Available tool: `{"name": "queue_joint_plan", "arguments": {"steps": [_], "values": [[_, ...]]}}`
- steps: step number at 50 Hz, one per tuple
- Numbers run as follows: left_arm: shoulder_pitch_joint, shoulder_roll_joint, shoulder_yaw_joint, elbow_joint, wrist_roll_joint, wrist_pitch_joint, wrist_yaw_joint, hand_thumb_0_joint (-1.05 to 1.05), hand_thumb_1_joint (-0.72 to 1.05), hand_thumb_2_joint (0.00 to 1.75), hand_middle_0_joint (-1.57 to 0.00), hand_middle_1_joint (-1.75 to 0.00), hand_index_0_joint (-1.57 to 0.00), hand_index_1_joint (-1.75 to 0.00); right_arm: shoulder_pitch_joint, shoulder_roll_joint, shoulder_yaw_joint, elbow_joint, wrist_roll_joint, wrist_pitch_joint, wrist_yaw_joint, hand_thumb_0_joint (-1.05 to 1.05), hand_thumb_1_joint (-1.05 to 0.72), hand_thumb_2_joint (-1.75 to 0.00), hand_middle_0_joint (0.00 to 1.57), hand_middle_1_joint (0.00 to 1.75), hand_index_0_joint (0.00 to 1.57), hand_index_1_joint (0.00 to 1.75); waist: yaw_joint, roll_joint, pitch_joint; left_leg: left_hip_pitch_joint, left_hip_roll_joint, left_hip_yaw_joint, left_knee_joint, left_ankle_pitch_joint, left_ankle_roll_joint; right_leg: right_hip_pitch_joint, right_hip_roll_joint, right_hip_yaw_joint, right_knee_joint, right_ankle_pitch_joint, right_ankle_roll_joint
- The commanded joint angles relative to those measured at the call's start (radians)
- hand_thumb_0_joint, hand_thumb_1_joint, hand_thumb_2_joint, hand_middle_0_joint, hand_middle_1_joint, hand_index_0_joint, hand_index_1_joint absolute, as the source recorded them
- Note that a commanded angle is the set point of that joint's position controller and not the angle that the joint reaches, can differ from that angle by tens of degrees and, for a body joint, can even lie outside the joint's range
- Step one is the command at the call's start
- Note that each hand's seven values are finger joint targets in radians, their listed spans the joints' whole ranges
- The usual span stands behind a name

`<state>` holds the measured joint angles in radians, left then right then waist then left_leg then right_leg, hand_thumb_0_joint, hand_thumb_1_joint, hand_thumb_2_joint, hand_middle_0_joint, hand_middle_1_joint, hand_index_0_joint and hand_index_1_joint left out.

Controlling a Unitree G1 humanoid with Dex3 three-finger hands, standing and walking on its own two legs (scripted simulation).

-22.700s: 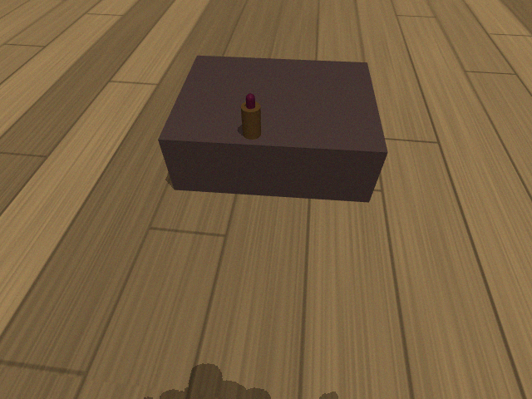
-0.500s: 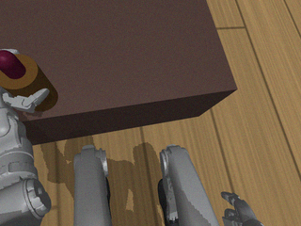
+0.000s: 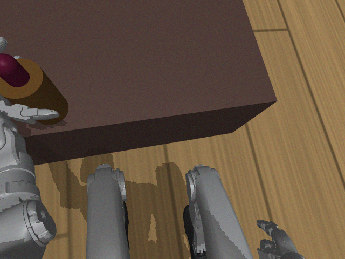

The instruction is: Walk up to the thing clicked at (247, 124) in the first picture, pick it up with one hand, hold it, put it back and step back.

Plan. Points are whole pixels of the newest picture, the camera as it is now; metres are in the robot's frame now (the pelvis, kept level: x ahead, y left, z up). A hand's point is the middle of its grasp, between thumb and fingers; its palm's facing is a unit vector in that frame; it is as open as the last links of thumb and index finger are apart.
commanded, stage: withdraw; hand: left
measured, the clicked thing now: (30, 89) +0.46 +0.29 -0.01
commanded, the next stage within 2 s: rise in 0.38 s
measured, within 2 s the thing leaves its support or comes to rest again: neither
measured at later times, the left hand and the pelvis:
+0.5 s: hand out of the picture +0.45 +0.35 +0.11, palm faces +0.38 -0.92 -0.04, open 17.1 cm; pelvis +0.01 +0.00 +0.07, yaw +1 degrees
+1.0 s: hand out of the picture +0.37 +0.39 +0.18, palm faces +0.44 -0.79 -0.42, open 17.1 cm; pelvis +0.06 +0.02 +0.23, yaw +6 degrees
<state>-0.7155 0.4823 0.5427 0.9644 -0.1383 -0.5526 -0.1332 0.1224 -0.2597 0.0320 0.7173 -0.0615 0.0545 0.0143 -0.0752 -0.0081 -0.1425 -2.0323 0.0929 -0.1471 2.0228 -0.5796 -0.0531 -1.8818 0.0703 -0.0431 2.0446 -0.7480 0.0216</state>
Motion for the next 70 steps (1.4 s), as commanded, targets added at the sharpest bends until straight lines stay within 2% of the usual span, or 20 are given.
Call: {"name": "queue_joint_plan", "arguments": {"steps": [1, 5, 9, 13, 16, 20, 25, 26, 28, 32, 33, 38, 43, 46, 53, 55, 58, 64, 68, 70], "values": [[-0.327, 0.248, 0.011, -0.222, -0.010, -0.056, -0.003, 0.00, -0.57, 0.18, -0.33, -0.27, -0.34, -0.26, 0.128, -0.192, -0.063, -0.051, -0.004, -0.010, -0.015, 0.00, -0.91, -0.90, 0.20, 0.30, 0.20, 0.30, -0.010, 0.169, -0.625, 0.560, -0.016, 0.071, -0.186, 0.059, 0.066, 0.196, 0.007, -0.035, -0.293, 0.178, -0.058], [-0.322, 0.300, 0.040, -0.245, -0.002, -0.054, -0.013, 0.00, -0.61, 0.15, -0.16, -0.19, -0.17, -0.18, 0.127, -0.195, -0.065, -0.050, -0.005, -0.006, -0.018, 0.00, -0.90, -0.90, 0.20, 0.30, 0.20, 0.30, 0.008, 0.177, -0.636, 0.576, -0.014, 0.073, -0.185, 0.082, 0.068, 0.202, 0.006, -0.033, -0.287, 0.197, -0.057], [-0.355, 0.401, 0.096, -0.365, -0.010, -0.036, -0.023, 0.00, -0.59, 0.15, -0.14, -0.17, -0.15, -0.17, 0.138, -0.199, -0.072, -0.061, 0.001, 0.005, -0.023, 0.00, -0.91, -0.90, 0.20, 0.30, 0.20, 0.30, 0.044, 0.223, -0.770, 0.669, -0.015, 0.079, -0.210, 0.141, 0.069, 0.291, 0.005, -0.018, -0.311, 0.237, -0.054], [-0.324, 0.441, 0.115, -0.389, -0.017, 0.021, -0.033, 0.00, -0.56, 0.14, -0.13, -0.14, -0.13, -0.15, 0.144, -0.202, -0.073, -0.069, 0.018, 0.012, -0.037, 0.00, -0.91, -0.90, 0.20, 0.30, 0.20, 0.30, 0.040, 0.235, -0.753, 0.727, -0.012, 0.067, -0.281, 0.123, 0.068, 0.316, 0.004, -0.020, -0.368, 0.218, -0.055], [-0.272, 0.387, 0.079, -0.394, -0.034, 0.078, -0.061, 0.00, -0.52, 0.14, -0.12, -0.15, -0.13, -0.14, 0.142, -0.207, -0.082, -0.082, 0.036, 0.007, -0.046, 0.00, -0.91, -0.90, 0.20, 0.30, 0.20, 0.30, 0.025, 0.236, -0.747, 0.805, -0.010, 0.053, -0.344, 0.136, 0.069, 0.342, 0.000, -0.026, -0.420, 0.235, -0.056], [-0.127, 0.328, 0.061, -0.292, -0.061, 0.150, -0.093, 0.00, -0.52, 0.10, -0.11, -0.11, -0.12, -0.10, 0.132, -0.200, -0.077, -0.091, 0.061, -0.010, -0.061, 0.00, -0.89, -0.89, 0.20, 0.30, 0.20, 0.30, 0.010, 0.139, -0.581, 0.760, -0.008, 0.039, -0.404, 0.084, 0.072, 0.376, -0.005, -0.032, -0.489, 0.204, -0.050], [-0.068, 0.272, 0.054, -0.289, -0.096, 0.153, -0.127, 0.00, -0.49, 0.03, -0.04, -0.02, -0.04, 0.00, 0.109, -0.187, -0.065, -0.118, 0.075, -0.039, -0.062, 0.00, -0.80, -0.88, 0.20, 0.30, 0.20, 0.30, 0.007, 0.098, -0.436, 0.697, -0.017, 0.043, -0.436, 0.053, 0.076, 0.383, -0.013, -0.023, -0.523, 0.192, -0.055], [0.053, 0.483, 0.068, -0.179, 0.072, 0.237, -0.067, 0.00, -0.47, 0.02, -0.06, -0.06, -0.08, -0.04, 0.118, -0.204, -0.081, -0.136, 0.081, -0.019, -0.066, 0.00, -0.87, -0.90, 0.20, 0.30, 0.20, 0.30, 0.049, 0.117, -0.493, 0.823, -0.026, 0.060, -0.516, 0.097, 0.080, 0.496, -0.024, 0.004, -0.610, 0.227, -0.052], [-0.129, 0.405, 0.023, -0.365, 0.049, 0.264, -0.016, 0.00, -0.49, 0.03, -0.06, -0.05, -0.08, -0.04, 0.136, -0.187, -0.078, -0.146, 0.090, -0.004, -0.061, 0.00, -0.89, -0.90, 0.20, 0.30, 0.20, 0.30, 0.012, 0.139, -0.548, 0.855, -0.026, 0.063, -0.543, 0.119, 0.076, 0.546, -0.026, 0.027, -0.654, 0.246, -0.045], [-0.101, 0.583, 0.088, -0.421, 0.130, 0.324, 0.078, 0.00, -0.55, 0.04, -0.08, -0.09, -0.09, -0.08, 0.163, -0.199, -0.091, -0.147, 0.089, 0.010, -0.065, 0.00, -0.96, -0.92, 0.20, 0.30, 0.20, 0.30, 0.043, 0.225, -0.662, 1.093, -0.026, 0.060, -0.633, 0.218, 0.072, 0.646, -0.028, 0.008, -0.717, 0.320, -0.043], [-0.109, 0.588, 0.083, -0.445, 0.141, 0.333, 0.101, 0.00, -0.56, 0.05, -0.09, -0.10, -0.10, -0.08, 0.172, -0.195, -0.089, -0.137, 0.087, 0.013, -0.067, 0.00, -0.99, -0.93, 0.20, 0.30, 0.20, 0.30, 0.041, 0.244, -0.680, 1.152, -0.028, 0.061, -0.655, 0.246, 0.071, 0.657, -0.028, 0.005, -0.731, 0.341, -0.044], [-0.006, 0.465, 0.007, -0.303, 0.168, 0.389, 0.205, 0.00, -0.49, 0.09, -0.06, -0.06, -0.06, -0.06, 0.185, -0.173, -0.081, -0.111, 0.081, 0.011, -0.078, 0.00, -0.90, -0.90, 0.20, 0.30, 0.20, 0.30, 0.015, 0.221, -0.546, 1.245, -0.028, 0.078, -0.757, 0.321, 0.073, 0.759, -0.027, 0.003, -0.858, 0.402, -0.041], [0.097, 0.290, -0.110, -0.180, 0.172, 0.427, 0.246, 0.00, -0.48, 0.10, -0.06, -0.06, -0.06, -0.06, 0.200, -0.174, -0.091, -0.127, 0.080, 0.001, -0.076, 0.00, -0.90, -0.90, 0.20, 0.30, 0.20, 0.30, -0.001, 0.194, -0.401, 1.334, -0.022, 0.081, -0.879, 0.386, 0.056, 0.860, -0.029, -0.018, -0.967, 0.457, -0.048], [0.230, 0.184, -0.177, -0.162, 0.160, 0.456, 0.254, 0.00, -0.48, 0.09, -0.06, -0.06, -0.06, -0.06, 0.194, -0.169, -0.093, -0.141, 0.092, -0.001, -0.076, 0.00, -0.90, -0.90, 0.20, 0.30, 0.20, 0.30, 0.019, 0.149, -0.320, 1.366, -0.022, 0.078, -0.971, 0.373, 0.045, 0.930, -0.029, -0.029, -1.026, 0.450, -0.053], [0.469, 0.109, -0.244, -0.381, 0.140, 0.509, 0.284, 0.00, -0.47, 0.10, -0.06, -0.06, -0.06, -0.06, 0.171, -0.145, -0.086, -0.219, 0.107, -0.010, -0.096, 0.00, -0.90, -0.90, 0.20, 0.30, 0.20, 0.30, 0.044, 0.104, -0.289, 1.465, -0.035, 0.109, -1.116, 0.405, 0.043, 1.155, -0.034, -0.027, -1.155, 0.510, -0.051], [0.505, 0.120, -0.253, -0.546, 0.135, 0.514, 0.299, 0.00, -0.48, 0.10, -0.06, -0.06, -0.06, -0.06, 0.172, -0.135, -0.082, -0.244, 0.108, -0.011, -0.114, 0.00, -0.90, -0.90, 0.20, 0.30, 0.20, 0.30, 0.059, 0.144, -0.340, 1.541, -0.042, 0.125, -1.139, 0.463, 0.042, 1.226, -0.037, -0.017, -1.181, 0.562, -0.048], [0.554, 0.096, -0.291, -0.741, 0.127, 0.532, 0.320, 0.00, -0.51, 0.08, -0.05, -0.06, -0.06, -0.06, 0.137, -0.111, -0.064, -0.274, 0.104, -0.023, -0.140, 0.00, -0.90, -0.90, 0.20, 0.30, 0.20, 0.30, 0.059, 0.189, -0.260, 1.560, -0.049, 0.143, -1.191, 0.432, 0.040, 1.269, -0.040, -0.010, -1.225, 0.549, -0.045], [0.929, -0.141, -0.459, -0.861, 0.110, 0.588, 0.321, 0.00, -0.54, 0.06, -0.05, -0.05, -0.05, -0.05, 0.089, -0.079, -0.060, -0.303, 0.094, -0.055, -0.165, 0.00, -0.90, -0.90, 0.20, 0.30, 0.20, 0.30, 0.054, 0.117, -0.137, 1.580, -0.046, 0.146, -1.250, 0.386, 0.041, 1.293, -0.034, -0.026, -1.275, 0.500, -0.039], [1.044, -0.139, -0.483, -1.011, 0.109, 0.614, 0.309, 0.00, -0.51, 0.08, -0.06, -0.06, -0.06, -0.06, 0.074, -0.075, -0.064, -0.332, 0.094, -0.070, -0.168, 0.00, -0.90, -0.90, 0.20, 0.30, 0.20, 0.30, 0.056, 0.038, -0.125, 1.574, -0.054, 0.159, -1.236, 0.413, 0.053, 1.336, -0.040, -0.019, -1.303, 0.544, -0.021], [1.112, -0.166, -0.503, -0.986, 0.110, 0.632, 0.300, 0.00, -0.52, 0.07, -0.05, -0.06, -0.05, -0.05, 0.061, -0.070, -0.058, -0.346, 0.094, -0.076, -0.166, 0.00, -0.90, -0.90, 0.20, 0.30, 0.20, 0.30, 0.055, -0.006, -0.055, 1.550, -0.057, 0.165, -1.236, 0.388, 0.058, 1.323, -0.042, -0.019, -1.317, 0.525, -0.015]]}}
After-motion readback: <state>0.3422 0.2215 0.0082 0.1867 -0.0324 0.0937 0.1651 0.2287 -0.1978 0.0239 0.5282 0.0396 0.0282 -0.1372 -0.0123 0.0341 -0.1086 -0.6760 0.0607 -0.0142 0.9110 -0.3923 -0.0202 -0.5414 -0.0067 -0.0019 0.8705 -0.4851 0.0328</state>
